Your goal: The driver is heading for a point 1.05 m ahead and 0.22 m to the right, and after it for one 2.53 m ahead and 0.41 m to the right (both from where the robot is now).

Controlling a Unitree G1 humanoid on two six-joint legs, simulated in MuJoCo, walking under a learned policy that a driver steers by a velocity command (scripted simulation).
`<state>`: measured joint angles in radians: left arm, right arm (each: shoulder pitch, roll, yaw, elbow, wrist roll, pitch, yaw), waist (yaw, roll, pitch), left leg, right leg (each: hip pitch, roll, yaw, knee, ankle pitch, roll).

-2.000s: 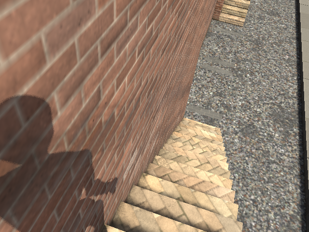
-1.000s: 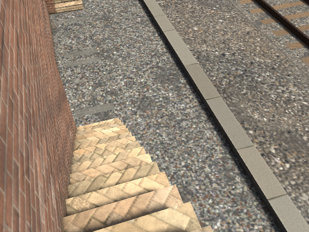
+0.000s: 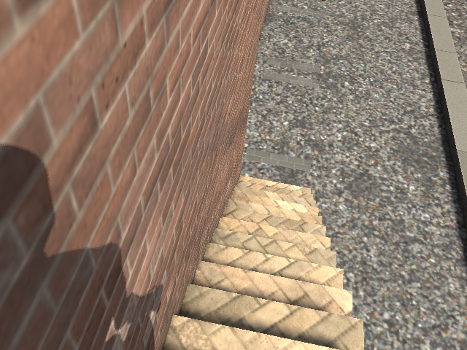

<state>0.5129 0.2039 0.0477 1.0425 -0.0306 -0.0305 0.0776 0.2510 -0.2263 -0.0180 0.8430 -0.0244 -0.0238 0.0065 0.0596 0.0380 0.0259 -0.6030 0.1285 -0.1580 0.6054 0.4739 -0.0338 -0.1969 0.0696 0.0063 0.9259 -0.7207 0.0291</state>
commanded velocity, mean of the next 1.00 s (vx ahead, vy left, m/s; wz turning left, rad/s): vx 0.50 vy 0.00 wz -0.31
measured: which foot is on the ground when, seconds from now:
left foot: up 0.00-0.06, down 0.08-0.64, up 0.66-1.00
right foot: down 0.00-0.08, up 0.10-0.62, down 0.64-1.00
